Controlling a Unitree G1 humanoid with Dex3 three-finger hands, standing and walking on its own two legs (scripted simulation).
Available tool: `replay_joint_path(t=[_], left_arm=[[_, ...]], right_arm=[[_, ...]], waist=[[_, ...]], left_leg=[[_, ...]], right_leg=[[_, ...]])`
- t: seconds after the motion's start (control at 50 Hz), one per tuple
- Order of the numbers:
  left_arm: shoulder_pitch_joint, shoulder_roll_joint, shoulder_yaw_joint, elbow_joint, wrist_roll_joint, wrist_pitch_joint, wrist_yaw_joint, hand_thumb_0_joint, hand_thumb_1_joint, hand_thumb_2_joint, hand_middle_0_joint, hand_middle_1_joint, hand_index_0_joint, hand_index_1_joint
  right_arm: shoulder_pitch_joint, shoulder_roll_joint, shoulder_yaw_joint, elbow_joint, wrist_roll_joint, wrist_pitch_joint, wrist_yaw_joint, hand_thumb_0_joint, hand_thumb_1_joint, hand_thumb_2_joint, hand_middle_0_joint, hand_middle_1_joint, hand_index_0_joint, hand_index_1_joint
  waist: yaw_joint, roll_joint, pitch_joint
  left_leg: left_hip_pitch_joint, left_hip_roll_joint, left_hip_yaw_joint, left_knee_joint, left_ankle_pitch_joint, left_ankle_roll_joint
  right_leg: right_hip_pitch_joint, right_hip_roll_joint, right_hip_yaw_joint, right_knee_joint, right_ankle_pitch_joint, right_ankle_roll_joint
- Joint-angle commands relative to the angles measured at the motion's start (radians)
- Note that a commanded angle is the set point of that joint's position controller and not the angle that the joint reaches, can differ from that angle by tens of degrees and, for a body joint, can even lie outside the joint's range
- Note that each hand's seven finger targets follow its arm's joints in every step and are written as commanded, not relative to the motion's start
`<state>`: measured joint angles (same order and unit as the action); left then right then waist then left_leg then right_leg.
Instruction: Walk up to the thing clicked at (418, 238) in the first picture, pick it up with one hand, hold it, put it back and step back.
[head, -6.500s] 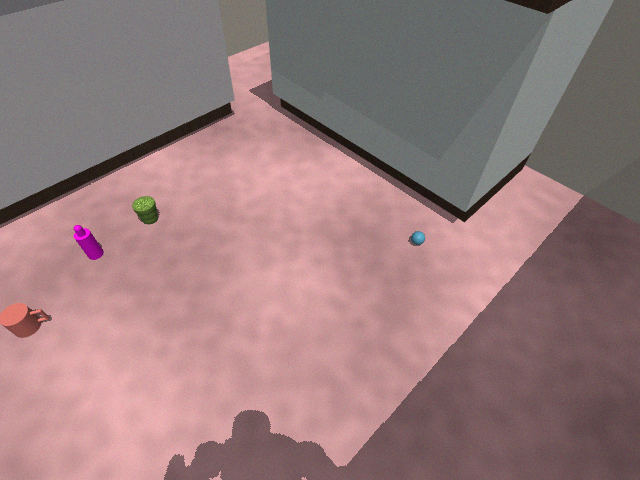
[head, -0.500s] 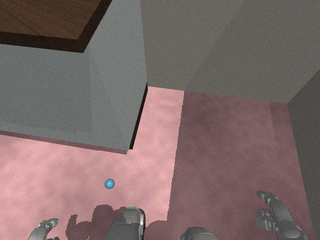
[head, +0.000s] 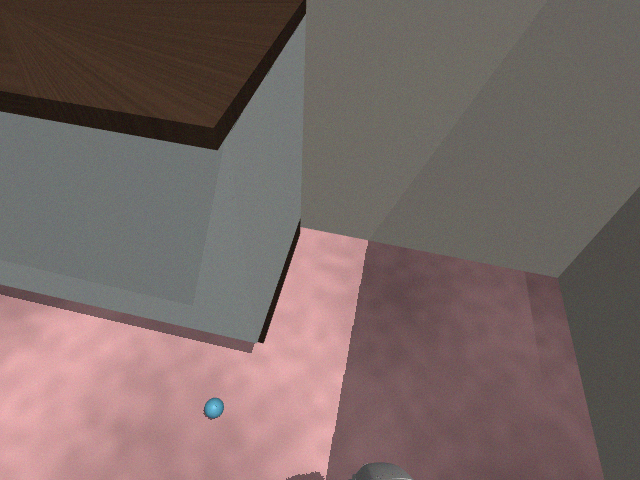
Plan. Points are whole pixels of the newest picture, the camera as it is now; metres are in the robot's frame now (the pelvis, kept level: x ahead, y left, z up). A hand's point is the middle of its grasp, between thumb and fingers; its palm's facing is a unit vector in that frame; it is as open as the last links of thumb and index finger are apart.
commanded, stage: walk up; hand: left
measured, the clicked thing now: (214, 407) +0.43 +0.28 -0.74
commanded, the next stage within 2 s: stand in 0.74 s
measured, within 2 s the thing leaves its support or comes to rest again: neither
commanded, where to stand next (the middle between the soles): +0.04 +0.00 m, yaw -3 degrees
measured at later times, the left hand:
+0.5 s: hand out of the picture +0.10 +0.26 -0.15, palm faces +0.01 -0.91 -0.41, open 7.4 cm
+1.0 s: hand out of the picture +0.07 +0.24 -0.15, palm faces -0.01 -0.95 -0.32, open 7.4 cm
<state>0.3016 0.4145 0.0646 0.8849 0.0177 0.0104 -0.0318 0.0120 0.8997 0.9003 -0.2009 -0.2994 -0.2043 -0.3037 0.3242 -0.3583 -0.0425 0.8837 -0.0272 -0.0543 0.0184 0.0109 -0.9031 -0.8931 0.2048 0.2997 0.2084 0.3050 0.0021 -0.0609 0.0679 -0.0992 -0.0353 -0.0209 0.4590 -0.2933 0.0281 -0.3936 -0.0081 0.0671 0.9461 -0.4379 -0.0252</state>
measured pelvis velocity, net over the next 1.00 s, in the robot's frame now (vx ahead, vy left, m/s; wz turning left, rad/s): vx -0.02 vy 0.00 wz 0.00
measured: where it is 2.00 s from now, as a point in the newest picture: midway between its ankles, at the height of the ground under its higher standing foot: outside the picture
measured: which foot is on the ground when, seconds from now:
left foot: down 0.00-0.20, up 0.22-0.46, down 0.48-1.00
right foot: up 0.00-0.16, down 0.18-0.54, up 0.56-0.70, down 0.72-1.00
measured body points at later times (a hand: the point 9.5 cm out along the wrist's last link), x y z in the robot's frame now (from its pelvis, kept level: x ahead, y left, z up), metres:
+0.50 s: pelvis -0.02 +0.00 -0.02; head +0.01 -0.02 +0.43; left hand +0.10 +0.31 -0.12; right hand +0.04 -0.32 -0.16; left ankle -0.03 +0.13 -0.74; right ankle +0.10 -0.14 -0.74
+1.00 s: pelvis -0.02 +0.00 +0.00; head -0.02 +0.00 +0.45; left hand +0.07 +0.29 -0.12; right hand +0.09 -0.30 -0.12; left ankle -0.03 +0.13 -0.74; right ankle +0.01 -0.13 -0.74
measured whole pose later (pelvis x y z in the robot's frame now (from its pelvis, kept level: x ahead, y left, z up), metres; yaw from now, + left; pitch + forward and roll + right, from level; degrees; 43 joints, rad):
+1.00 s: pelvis -0.02 +0.00 +0.00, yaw +0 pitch -4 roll +0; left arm 0.09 0.34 0.00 1.10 0.00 -0.02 -0.02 0.01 0.90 0.90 -0.20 -0.30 -0.21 -0.30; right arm 0.09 -0.35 0.00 1.05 0.00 -0.02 0.00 0.01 -0.91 -0.89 0.20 0.30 0.21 0.30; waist 0.01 0.00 0.06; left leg -0.10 0.01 -0.03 0.42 -0.25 -0.01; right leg -0.17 -0.01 0.04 0.42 -0.19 0.01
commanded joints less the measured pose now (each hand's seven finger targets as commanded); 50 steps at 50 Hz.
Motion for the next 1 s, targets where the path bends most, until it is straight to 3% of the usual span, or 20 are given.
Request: replay_joint_path(t=[0.0,0.08,0.14,0.16,0.18,0.2,0.22,0.32,0.4,0.44,0.46,0.5,0.54,0.6,0.68,0.7,0.72,0.74,0.8,0.98], left_arm=[[-0.046,0.155,0.037,-0.082,-0.01,-0.043,0.007,0.0,0.9,0.9,-0.2,-0.3,-0.2,-0.3],[-0.028,0.145,0.032,-0.04,-0.015,-0.05,0.032,0.0,0.9,0.9,-0.2,-0.3,-0.2,-0.3],[0.004,0.17,0.038,-0.002,-0.01,-0.057,0.054,0.0,0.9,0.9,-0.2,-0.3,-0.2,-0.3],[0.008,0.213,0.045,-0.007,-0.003,-0.065,0.06,0.0,0.9,0.9,-0.2,-0.3,-0.2,-0.3],[-0.011,0.258,0.051,-0.024,0.003,-0.074,0.061,0.0,0.9,0.9,-0.2,-0.3,-0.2,-0.3],[-0.082,0.282,0.048,-0.04,-0.003,-0.069,0.063,0.0,0.9,0.9,-0.2,-0.3,-0.2,-0.3],[-0.117,0.287,0.051,-0.049,0.003,-0.062,0.066,0.0,0.9,0.9,-0.2,-0.3,-0.2,-0.3],[-0.18,0.241,0.051,-0.052,0.014,-0.049,0.066,0.0,0.9,0.9,-0.2,-0.3,-0.2,-0.3],[-0.196,0.224,0.052,-0.047,0.02,-0.029,0.054,0.0,0.9,0.9,-0.2,-0.3,-0.2,-0.3],[-0.228,0.214,0.048,-0.047,0.005,-0.011,0.046,0.0,0.9,0.9,-0.2,-0.3,-0.2,-0.3],[-0.211,0.183,0.036,-0.043,-0.003,-0.003,0.044,0.0,0.9,0.9,-0.2,-0.3,-0.2,-0.3],[-0.21,0.111,0.012,-0.043,-0.023,0.002,0.042,0.0,0.9,0.9,-0.2,-0.3,-0.2,-0.3],[-0.236,0.195,0.046,0.001,-0.014,0.0,0.046,0.0,0.9,0.9,-0.2,-0.3,-0.2,-0.3],[-0.173,0.14,0.028,0.024,-0.031,-0.011,0.035,0.0,0.9,0.9,-0.2,-0.3,-0.2,-0.3],[-0.176,0.12,0.011,0.053,-0.011,-0.036,0.033,0.0,0.9,0.9,-0.2,-0.3,-0.2,-0.3],[-0.152,0.147,0.018,0.067,-0.003,-0.044,0.038,0.0,0.9,0.9,-0.2,-0.3,-0.2,-0.3],[-0.176,0.214,0.015,0.055,-0.002,-0.061,0.044,0.0,0.9,0.9,-0.2,-0.3,-0.2,-0.3],[-0.216,0.248,0.02,0.068,-0.013,-0.063,0.046,0.0,0.9,0.9,-0.2,-0.3,-0.2,-0.3],[-0.242,0.149,-0.011,0.103,-0.026,-0.044,0.031,0.0,0.9,0.9,-0.2,-0.3,-0.2,-0.3],[-0.267,0.146,-0.029,0.17,-0.018,-0.047,0.033,0.0,0.9,0.9,-0.2,-0.3,-0.2,-0.3]], right_arm=[[-0.05,-0.256,-0.064,-0.093,0.008,-0.023,-0.018,0.0,-0.9,-0.9,0.2,0.3,0.2,0.3],[-0.112,-0.241,-0.053,-0.119,0.016,0.024,-0.019,0.0,-0.9,-0.9,0.2,0.3,0.2,0.3],[-0.146,-0.202,-0.041,-0.13,0.041,0.062,-0.018,0.0,-0.9,-0.9,0.2,0.3,0.2,0.3],[-0.112,-0.18,-0.034,-0.127,0.048,0.066,-0.019,0.0,-0.9,-0.9,0.2,0.3,0.2,0.3],[-0.047,-0.132,-0.02,-0.115,0.055,0.075,-0.022,0.0,-0.9,-0.9,0.2,0.3,0.2,0.3],[-0.023,-0.191,-0.039,-0.094,0.041,0.096,-0.032,0.0,-0.9,-0.9,0.2,0.3,0.2,0.3],[-0.023,-0.221,-0.051,-0.072,0.035,0.102,-0.034,0.0,-0.9,-0.9,0.2,0.3,0.2,0.3],[0.0,-0.23,-0.059,-0.016,0.027,0.103,-0.014,0.0,-0.9,-0.9,0.2,0.3,0.2,0.3],[-0.008,-0.22,-0.048,0.023,0.02,0.077,-0.007,0.0,-0.9,-0.9,0.2,0.3,0.2,0.3],[0.044,-0.207,-0.051,0.063,0.009,0.061,-0.012,0.0,-0.9,-0.9,0.2,0.3,0.2,0.3],[0.029,-0.223,-0.058,0.07,-0.003,0.055,-0.015,0.0,-0.9,-0.9,0.2,0.3,0.2,0.3],[-0.124,-0.33,-0.069,0.01,-0.021,0.039,-0.022,0.0,-0.9,-0.9,0.2,0.3,0.2,0.3],[-0.218,-0.343,-0.066,-0.002,-0.012,0.032,-0.025,0.0,-0.9,-0.9,0.2,0.3,0.2,0.3],[-0.218,-0.251,-0.038,0.01,-0.014,0.006,-0.031,0.0,-0.9,-0.9,0.2,0.3,0.2,0.3],[-0.15,-0.271,-0.045,0.031,-0.001,0.018,-0.023,0.0,-0.9,-0.9,0.2,0.3,0.2,0.3],[-0.128,-0.249,-0.039,0.029,0.007,0.022,-0.024,0.0,-0.9,-0.9,0.2,0.3,0.2,0.3],[-0.126,-0.156,-0.015,0.032,0.038,0.021,-0.032,0.0,-0.9,-0.9,0.2,0.3,0.2,0.3],[-0.124,-0.155,-0.012,0.035,0.043,0.025,-0.039,0.0,-0.9,-0.9,0.2,0.3,0.2,0.3],[-0.184,-0.24,-0.023,0.084,0.03,0.019,-0.038,0.0,-0.9,-0.9,0.2,0.3,0.2,0.3],[-0.255,-0.223,-0.008,0.14,0.021,0.023,-0.026,0.0,-0.9,-0.9,0.2,0.3,0.2,0.3]], waist=[[-0.013,0.238,0.081],[0.0,0.274,0.02],[0.036,0.168,-0.024],[0.04,0.046,-0.069],[0.02,-0.116,-0.109],[0.001,-0.087,-0.102],[0.0,-0.106,-0.066],[0.0,-0.131,-0.093],[0.017,-0.177,-0.131],[-0.018,-0.138,-0.12],[-0.009,-0.074,-0.096],[0.01,0.21,-0.006],[0.011,0.171,0.09],[0.043,0.189,0.017],[0.007,0.23,-0.075],[0.01,0.198,-0.101],[-0.004,0.065,-0.165],[-0.043,0.065,-0.186],[-0.013,0.106,-0.158],[-0.009,0.078,-0.047]], left_leg=[[-0.086,0.223,-0.141,-0.173,0.286,0.162],[-0.195,0.195,-0.056,-0.018,0.473,0.142],[-0.24,0.116,-0.024,0.173,0.298,0.072],[-0.268,0.073,-0.01,0.281,0.154,0.044],[-0.284,-0.013,-0.025,0.428,-0.168,0.0],[-0.229,0.002,-0.095,0.531,-0.354,0.006],[-0.21,0.023,-0.103,0.563,-0.346,0.0],[-0.263,0.008,-0.092,0.53,-0.218,-0.02],[-0.204,0.018,0.017,0.248,-0.237,-0.027],[-0.088,0.01,0.047,0.037,-0.057,-0.015],[-0.051,0.016,-0.003,0.001,-0.03,-0.004],[-0.178,0.326,-0.487,-0.247,-0.286,0.105],[-0.479,0.378,-0.466,-0.238,-0.246,0.212],[-0.18,0.23,-0.18,-0.074,0.244,0.118],[-0.06,0.195,-0.111,0.048,0.308,0.083],[-0.079,0.172,-0.096,0.085,0.298,0.062],[-0.179,0.131,-0.102,0.164,0.315,-0.008],[-0.112,0.102,-0.061,0.065,0.191,-0.02],[0.008,0.166,-0.121,-0.07,0.258,0.008],[-0.048,0.156,-0.094,-0.169,0.127,-0.003]], right_leg=[[-0.047,-0.037,-0.027,-0.127,0.072,0.023],[0.167,-0.007,-0.105,-0.282,0.218,0.027],[0.301,0.002,-0.099,-0.459,0.414,0.008],[0.346,-0.09,0.017,-0.504,0.545,-0.019],[0.316,-0.313,0.328,-0.601,0.589,-0.095],[0.182,-0.384,0.426,-0.62,0.392,-0.201],[0.102,-0.385,0.457,-0.631,0.288,-0.233],[0.116,-0.237,0.22,-0.633,-0.074,-0.147],[0.139,-0.218,0.146,-0.598,-0.072,-0.143],[0.056,-0.201,0.109,-0.509,-0.048,-0.113],[-0.009,-0.166,0.088,-0.452,-0.067,-0.074],[-0.136,0.014,-0.032,-0.216,-0.038,0.011],[0.077,-0.008,0.056,-0.021,-0.065,0.004],[0.007,0.018,0.029,-0.159,0.026,-0.008],[0.194,0.023,-0.06,-0.563,0.185,-0.008],[0.268,0.0,0.002,-0.568,0.28,-0.025],[0.417,-0.189,0.222,-0.556,0.688,-0.057],[0.335,-0.223,0.233,-0.516,0.684,-0.109],[0.258,-0.078,0.051,-0.494,0.482,-0.026],[0.253,-0.096,0.061,-0.616,0.345,0.001]])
